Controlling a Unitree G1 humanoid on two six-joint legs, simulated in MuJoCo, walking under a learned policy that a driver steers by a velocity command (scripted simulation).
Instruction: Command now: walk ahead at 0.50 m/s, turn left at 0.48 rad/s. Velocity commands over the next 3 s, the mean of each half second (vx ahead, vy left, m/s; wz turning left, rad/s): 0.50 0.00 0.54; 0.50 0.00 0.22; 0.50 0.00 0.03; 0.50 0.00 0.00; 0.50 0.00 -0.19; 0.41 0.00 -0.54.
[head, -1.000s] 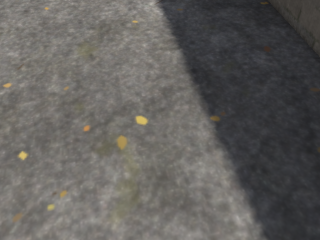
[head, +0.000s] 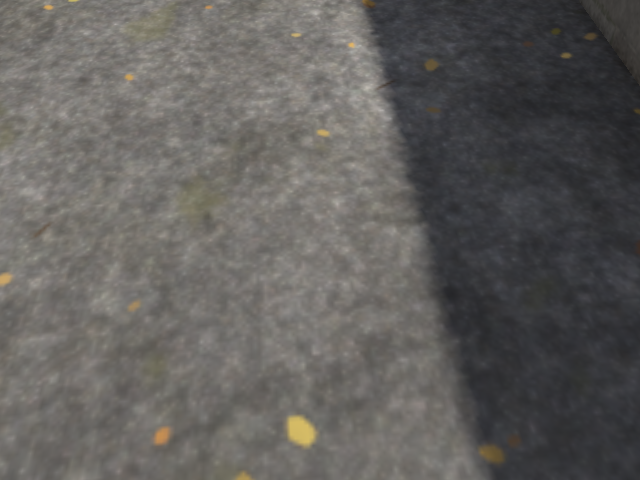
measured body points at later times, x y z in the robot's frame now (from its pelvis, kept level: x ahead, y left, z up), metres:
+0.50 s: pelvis +0.27 +0.08 +0.00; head +0.30 +0.11 +0.45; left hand +0.35 +0.39 -0.11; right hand +0.42 -0.16 -0.11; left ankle +0.27 +0.15 -0.75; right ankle +0.36 -0.09 -0.67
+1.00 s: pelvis +0.58 +0.11 +0.00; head +0.60 +0.11 +0.45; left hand +0.53 +0.39 -0.12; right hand +0.78 -0.10 -0.12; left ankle +0.52 +0.25 -0.67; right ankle +0.63 +0.04 -0.75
